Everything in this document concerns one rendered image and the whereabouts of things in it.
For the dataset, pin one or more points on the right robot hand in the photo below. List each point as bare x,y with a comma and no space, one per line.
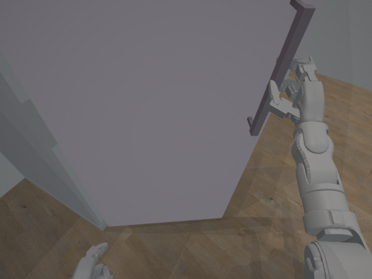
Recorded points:
308,96

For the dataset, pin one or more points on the fridge door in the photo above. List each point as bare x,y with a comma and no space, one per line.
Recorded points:
149,99

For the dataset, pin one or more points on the robot right forearm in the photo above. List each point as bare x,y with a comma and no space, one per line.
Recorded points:
327,215

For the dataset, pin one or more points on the handle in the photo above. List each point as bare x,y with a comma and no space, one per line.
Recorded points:
294,37

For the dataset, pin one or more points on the left robot hand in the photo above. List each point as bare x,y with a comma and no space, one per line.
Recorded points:
86,268

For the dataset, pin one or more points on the right robot upper arm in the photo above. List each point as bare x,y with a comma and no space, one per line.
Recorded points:
336,260

